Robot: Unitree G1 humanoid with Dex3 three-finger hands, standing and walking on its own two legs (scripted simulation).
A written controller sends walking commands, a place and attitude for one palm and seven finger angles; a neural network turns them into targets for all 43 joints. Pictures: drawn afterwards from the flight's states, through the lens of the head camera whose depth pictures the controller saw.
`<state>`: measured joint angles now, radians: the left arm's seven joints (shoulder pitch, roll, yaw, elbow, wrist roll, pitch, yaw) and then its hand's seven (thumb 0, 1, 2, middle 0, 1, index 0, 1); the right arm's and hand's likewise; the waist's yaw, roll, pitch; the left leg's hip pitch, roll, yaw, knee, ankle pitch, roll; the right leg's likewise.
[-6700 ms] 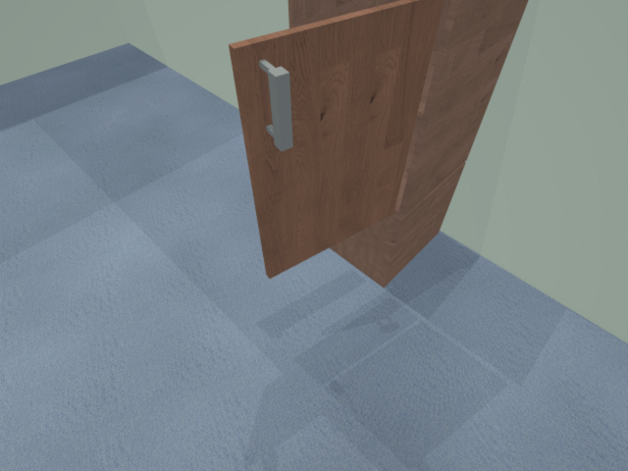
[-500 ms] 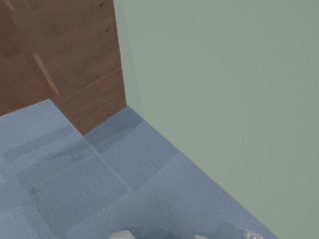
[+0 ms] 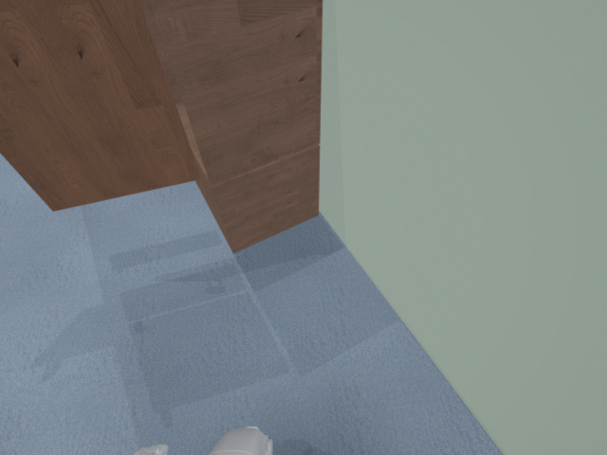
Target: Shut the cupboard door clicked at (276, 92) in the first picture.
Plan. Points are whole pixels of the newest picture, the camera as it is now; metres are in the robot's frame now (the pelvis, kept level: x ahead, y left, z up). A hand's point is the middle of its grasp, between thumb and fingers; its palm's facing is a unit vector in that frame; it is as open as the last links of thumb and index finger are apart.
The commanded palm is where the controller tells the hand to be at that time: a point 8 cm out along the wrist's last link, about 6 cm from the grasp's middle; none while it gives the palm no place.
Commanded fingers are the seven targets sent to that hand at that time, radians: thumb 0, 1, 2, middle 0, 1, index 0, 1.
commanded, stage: turn to face it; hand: left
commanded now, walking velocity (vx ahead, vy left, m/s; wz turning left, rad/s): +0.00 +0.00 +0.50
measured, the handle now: out of the picture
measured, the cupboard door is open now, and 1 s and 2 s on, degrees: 77 77 77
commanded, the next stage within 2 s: take the last steps up to it in 0.46 s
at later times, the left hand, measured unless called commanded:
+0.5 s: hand out of the picture +0.05 +0.24 -0.16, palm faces +0.23 -0.94 -0.25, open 7.4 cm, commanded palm none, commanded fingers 0.00 0.90 0.90 -0.20 -0.30 -0.20 -0.30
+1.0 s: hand out of the picture -0.07 +0.23 -0.18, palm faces +0.45 -0.87 -0.19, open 7.4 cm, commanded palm none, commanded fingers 0.00 0.90 0.90 -0.20 -0.30 -0.20 -0.30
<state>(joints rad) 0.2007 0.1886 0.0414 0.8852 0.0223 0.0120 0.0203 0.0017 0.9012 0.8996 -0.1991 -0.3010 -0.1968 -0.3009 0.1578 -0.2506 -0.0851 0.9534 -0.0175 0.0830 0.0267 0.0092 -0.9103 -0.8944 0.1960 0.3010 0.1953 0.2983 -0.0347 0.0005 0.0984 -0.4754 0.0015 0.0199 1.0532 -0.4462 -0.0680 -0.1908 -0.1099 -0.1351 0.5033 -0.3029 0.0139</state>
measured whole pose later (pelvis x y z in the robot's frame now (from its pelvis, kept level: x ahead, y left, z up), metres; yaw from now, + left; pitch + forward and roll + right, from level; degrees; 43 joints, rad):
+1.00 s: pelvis +0.06 +0.08 -0.01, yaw +21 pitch +0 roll +1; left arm 0.39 0.19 0.07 1.08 0.03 -0.01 -0.01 0.00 0.91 0.90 -0.20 -0.30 -0.20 -0.30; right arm 0.14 -0.23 -0.06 0.99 -0.02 0.00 0.04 0.01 -0.91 -0.89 0.19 0.30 0.19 0.30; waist 0.04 -0.05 0.07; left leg -0.31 0.03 0.10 0.53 -0.24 0.00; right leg -0.13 -0.20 -0.16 0.57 -0.40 0.09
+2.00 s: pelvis +0.36 +0.33 -0.01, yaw +20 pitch +0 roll +1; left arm 0.34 0.18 0.06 1.12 0.02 0.00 0.01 0.00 0.91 0.90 -0.20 -0.30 -0.19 -0.30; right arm 0.14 -0.16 -0.02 0.99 -0.03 -0.06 -0.01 0.00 -0.91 -0.89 0.19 0.30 0.19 0.30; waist 0.04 -0.06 0.07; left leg -0.33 0.02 0.14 0.57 -0.23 0.04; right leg -0.34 -0.10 -0.05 1.07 -0.49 0.00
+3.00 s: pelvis +0.32 +0.36 -0.01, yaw +19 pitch -4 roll -1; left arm 0.30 0.20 0.01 0.95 0.03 0.05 0.03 0.00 0.90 0.90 -0.20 -0.30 -0.20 -0.30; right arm 0.21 -0.16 -0.01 0.89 -0.02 0.02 0.00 0.00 -0.92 -0.89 0.20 0.30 0.20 0.30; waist 0.01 0.01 0.02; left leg -0.25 -0.04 0.09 0.58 -0.27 0.08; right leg -0.27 -0.07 0.00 0.58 -0.28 0.01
